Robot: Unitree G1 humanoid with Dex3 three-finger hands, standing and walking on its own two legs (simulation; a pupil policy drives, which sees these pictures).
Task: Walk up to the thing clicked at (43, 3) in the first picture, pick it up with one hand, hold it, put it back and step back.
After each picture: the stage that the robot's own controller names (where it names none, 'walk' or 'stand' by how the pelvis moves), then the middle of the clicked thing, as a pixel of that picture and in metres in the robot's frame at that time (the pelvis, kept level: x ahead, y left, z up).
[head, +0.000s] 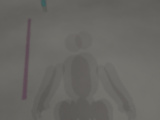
stand; (43, 4) +2.31 +0.62 -0.65
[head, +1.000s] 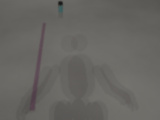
walk; (60, 9) +2.22 +0.30 -0.64
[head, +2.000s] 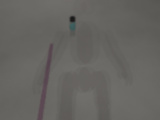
walk; (72, 26) +1.56 +0.12 -0.65
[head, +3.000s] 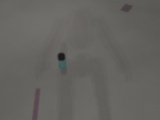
walk; (62, 64) +1.00 +0.19 -0.65
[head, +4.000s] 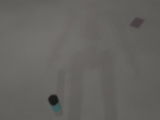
walk; (56, 106) +0.57 +0.28 -0.62
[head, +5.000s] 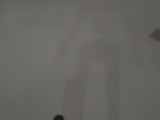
stand; out of the picture +0.39 +0.19 -0.62
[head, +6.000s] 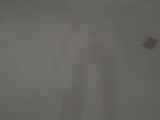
stand; out of the picture +0.36 +0.19 -0.66
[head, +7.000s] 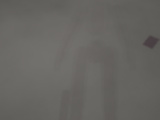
stand; out of the picture +0.36 +0.21 -0.66
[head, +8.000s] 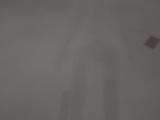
stand; out of the picture +0.35 +0.21 -0.66
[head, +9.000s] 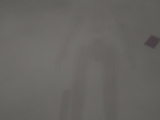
stand; out of the picture +0.34 +0.21 -0.66
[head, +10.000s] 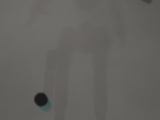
go down; (43, 103) +0.38 +0.21 -0.52
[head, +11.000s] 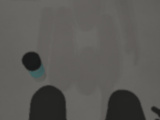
go down; (36, 69) +0.43 +0.25 -0.28
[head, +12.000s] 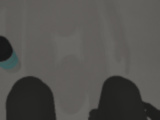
close in; (6, 58) +0.41 +0.28 -0.20
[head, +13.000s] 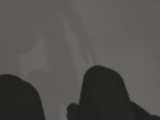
close; out of the picture +0.39 +0.30 -0.15
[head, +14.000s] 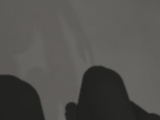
lift; out of the picture +0.38 +0.30 -0.15
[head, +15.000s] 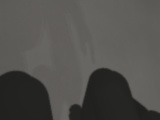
lift; out of the picture +0.34 +0.29 -0.15
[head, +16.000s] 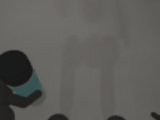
lift; (26, 84) +0.32 +0.19 +0.04
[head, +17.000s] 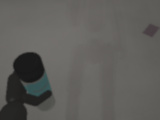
hold; (38, 86) +0.32 +0.16 +0.05
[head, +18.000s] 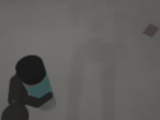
hold; (40, 88) +0.32 +0.16 +0.04
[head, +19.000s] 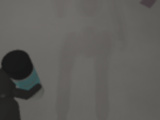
crouch; (27, 80) +0.36 +0.19 -0.02
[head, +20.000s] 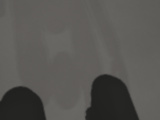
lower; out of the picture +0.47 +0.29 -0.06
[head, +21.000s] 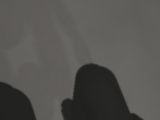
lower; out of the picture +0.43 +0.32 -0.15
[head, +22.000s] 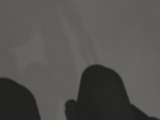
lower; out of the picture +0.40 +0.33 -0.16
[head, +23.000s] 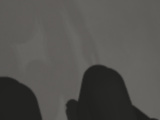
lower; out of the picture +0.40 +0.32 -0.16
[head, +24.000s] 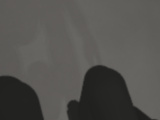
lower; out of the picture +0.39 +0.32 -0.16
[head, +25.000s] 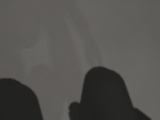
open; out of the picture +0.40 +0.29 -0.16
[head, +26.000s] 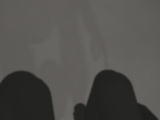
stand; out of the picture +0.40 +0.28 -0.17
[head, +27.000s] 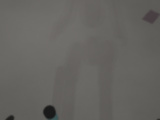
stand; (52, 117) +0.38 +0.20 -0.54
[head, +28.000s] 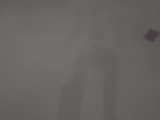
stand; out of the picture +0.38 +0.20 -0.59
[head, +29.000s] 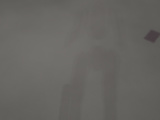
stand; out of the picture +0.38 +0.19 -0.60
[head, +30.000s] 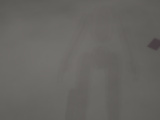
stand; out of the picture +0.41 +0.18 -0.65
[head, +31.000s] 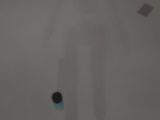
walk; (58, 102) +0.46 +0.16 -0.64
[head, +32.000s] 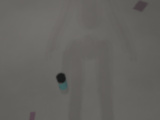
walk; (62, 84) +0.66 +0.21 -0.63
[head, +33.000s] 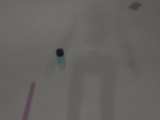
stand; (61, 60) +0.98 +0.23 -0.63
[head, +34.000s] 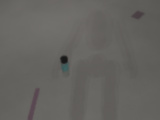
stand; (65, 66) +0.98 +0.20 -0.65
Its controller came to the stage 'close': yes
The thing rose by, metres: 0.68
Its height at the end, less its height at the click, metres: +0.00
